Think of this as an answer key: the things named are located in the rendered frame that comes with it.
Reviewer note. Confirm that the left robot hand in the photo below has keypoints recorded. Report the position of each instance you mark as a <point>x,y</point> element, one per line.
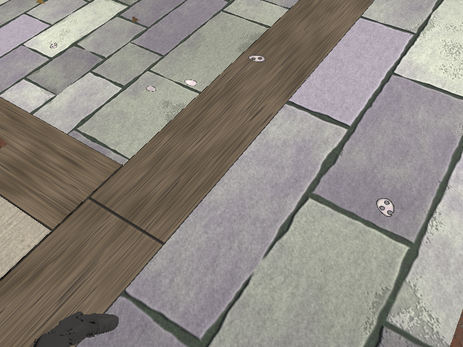
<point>76,328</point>

